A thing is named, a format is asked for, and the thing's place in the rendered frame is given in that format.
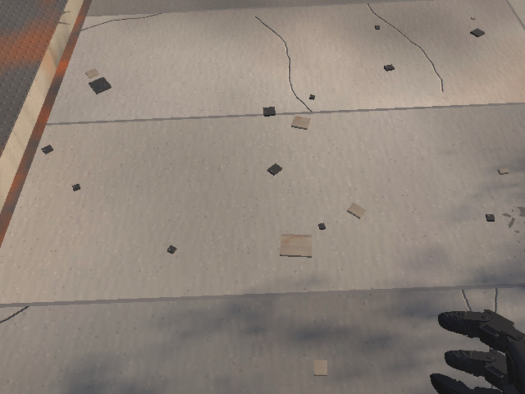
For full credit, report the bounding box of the robot right hand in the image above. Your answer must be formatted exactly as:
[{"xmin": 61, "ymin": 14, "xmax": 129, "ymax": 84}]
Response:
[{"xmin": 430, "ymin": 309, "xmax": 525, "ymax": 394}]

